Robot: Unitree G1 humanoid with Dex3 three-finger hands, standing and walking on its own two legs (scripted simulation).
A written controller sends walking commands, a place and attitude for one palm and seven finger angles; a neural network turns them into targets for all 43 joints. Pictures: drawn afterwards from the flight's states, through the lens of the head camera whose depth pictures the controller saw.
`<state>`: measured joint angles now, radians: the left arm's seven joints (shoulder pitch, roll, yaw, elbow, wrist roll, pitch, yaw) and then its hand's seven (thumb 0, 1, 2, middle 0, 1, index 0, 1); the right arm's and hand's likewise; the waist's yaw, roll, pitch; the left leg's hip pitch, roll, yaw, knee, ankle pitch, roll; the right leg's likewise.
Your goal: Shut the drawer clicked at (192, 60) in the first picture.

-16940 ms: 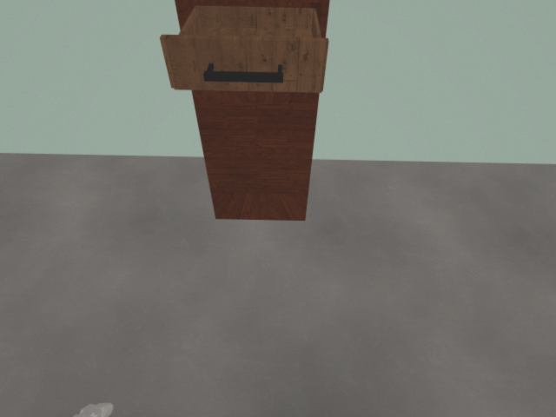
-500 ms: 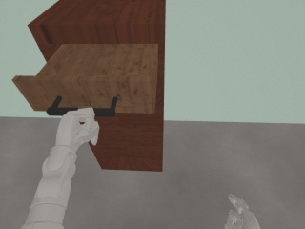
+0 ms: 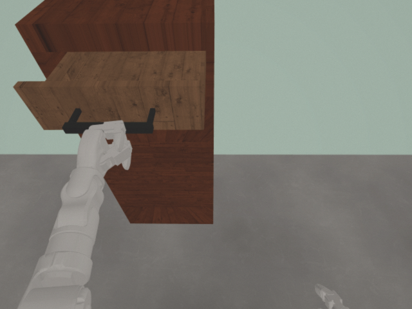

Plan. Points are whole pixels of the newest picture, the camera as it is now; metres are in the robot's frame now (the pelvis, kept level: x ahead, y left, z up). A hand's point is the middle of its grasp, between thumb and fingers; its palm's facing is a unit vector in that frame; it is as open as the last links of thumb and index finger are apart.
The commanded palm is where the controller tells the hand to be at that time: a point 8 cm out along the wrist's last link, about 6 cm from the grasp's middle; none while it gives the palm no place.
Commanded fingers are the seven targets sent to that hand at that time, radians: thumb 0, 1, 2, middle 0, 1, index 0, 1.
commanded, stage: push the drawer shut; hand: left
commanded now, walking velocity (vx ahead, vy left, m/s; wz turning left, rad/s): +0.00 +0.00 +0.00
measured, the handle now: (111, 120) +0.46 +0.22 +0.12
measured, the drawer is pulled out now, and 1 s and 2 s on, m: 0.13 0.03 0.00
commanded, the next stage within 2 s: pull the fist back off the drawer in 1.50 s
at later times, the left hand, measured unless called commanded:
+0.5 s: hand (133, 128) +0.44 +0.17 +0.11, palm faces +0.02 -1.00 -0.01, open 3.2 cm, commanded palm +0.43 +0.22 +0.12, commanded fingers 0.00 0.90 0.90 -1.40 -1.60 -1.40 -1.60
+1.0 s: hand (138, 113) +0.49 +0.17 +0.12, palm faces +0.03 -1.00 -0.01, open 3.4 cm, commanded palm +0.48 +0.22 +0.12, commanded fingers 0.00 0.90 0.90 -1.40 -1.60 -1.40 -1.60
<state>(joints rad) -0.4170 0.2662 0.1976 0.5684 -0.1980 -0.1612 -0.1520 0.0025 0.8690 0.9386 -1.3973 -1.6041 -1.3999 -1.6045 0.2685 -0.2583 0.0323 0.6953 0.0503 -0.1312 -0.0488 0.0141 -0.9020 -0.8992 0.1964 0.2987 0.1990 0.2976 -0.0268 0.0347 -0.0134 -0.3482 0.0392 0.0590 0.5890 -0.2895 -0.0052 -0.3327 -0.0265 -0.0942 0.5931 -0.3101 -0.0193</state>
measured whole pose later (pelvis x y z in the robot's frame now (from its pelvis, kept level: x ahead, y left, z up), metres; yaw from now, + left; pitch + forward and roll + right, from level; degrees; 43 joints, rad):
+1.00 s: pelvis +0.00 +0.01 -0.01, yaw -1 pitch +10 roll -1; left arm -0.90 0.41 0.33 1.15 -0.11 -0.31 -0.15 0.05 0.88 0.95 -1.40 -1.60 -1.40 -1.60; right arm 0.39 -0.26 0.02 0.72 0.01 -0.05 -0.02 0.01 -0.90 -0.90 0.20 0.30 0.20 0.30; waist -0.13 0.02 -0.04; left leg -0.56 0.05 0.06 0.69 -0.32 0.01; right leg -0.53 -0.02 -0.08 0.66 -0.31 -0.01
